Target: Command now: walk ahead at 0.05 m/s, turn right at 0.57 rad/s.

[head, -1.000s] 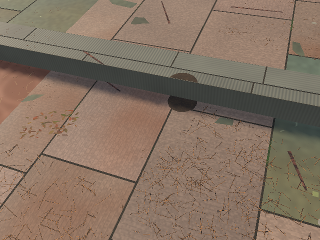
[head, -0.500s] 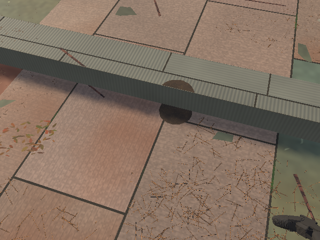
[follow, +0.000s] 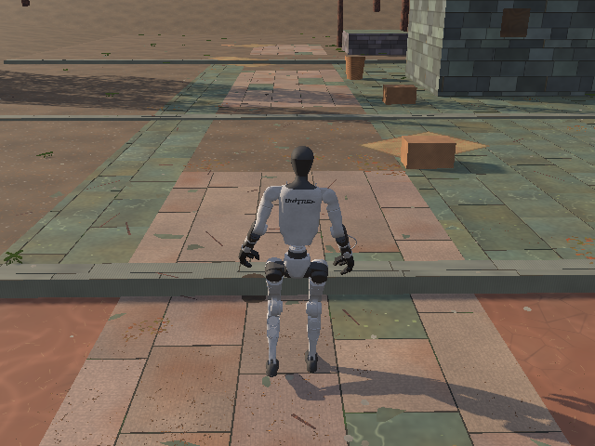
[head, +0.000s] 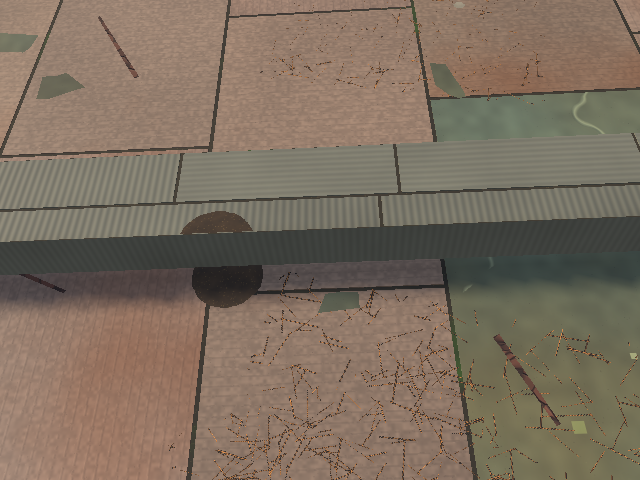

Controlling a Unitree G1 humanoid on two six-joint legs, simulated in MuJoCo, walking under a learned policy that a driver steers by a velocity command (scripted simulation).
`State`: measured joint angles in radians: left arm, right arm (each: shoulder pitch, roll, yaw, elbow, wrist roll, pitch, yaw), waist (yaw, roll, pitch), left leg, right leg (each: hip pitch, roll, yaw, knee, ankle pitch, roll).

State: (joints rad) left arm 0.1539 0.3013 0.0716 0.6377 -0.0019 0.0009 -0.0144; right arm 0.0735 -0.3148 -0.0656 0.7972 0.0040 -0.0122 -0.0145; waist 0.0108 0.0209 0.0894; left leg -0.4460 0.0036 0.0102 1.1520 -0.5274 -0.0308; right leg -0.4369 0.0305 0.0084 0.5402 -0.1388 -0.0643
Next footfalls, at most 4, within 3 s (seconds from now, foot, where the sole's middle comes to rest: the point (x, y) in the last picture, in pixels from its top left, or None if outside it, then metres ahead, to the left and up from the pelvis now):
0.30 left None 0.10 0.15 -0.77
0.74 right None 0.27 -0.19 -0.77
1.24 left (363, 391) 0.59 -0.01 -0.77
1.76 right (415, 300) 0.80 -0.14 -0.77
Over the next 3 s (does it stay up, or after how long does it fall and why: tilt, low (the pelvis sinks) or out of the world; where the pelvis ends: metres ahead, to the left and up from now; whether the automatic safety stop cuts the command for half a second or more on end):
stays up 0.66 -0.12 0.01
